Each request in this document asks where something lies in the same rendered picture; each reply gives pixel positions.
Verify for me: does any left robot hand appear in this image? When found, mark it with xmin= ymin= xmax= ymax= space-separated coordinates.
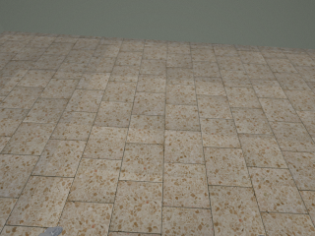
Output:
xmin=38 ymin=226 xmax=63 ymax=236

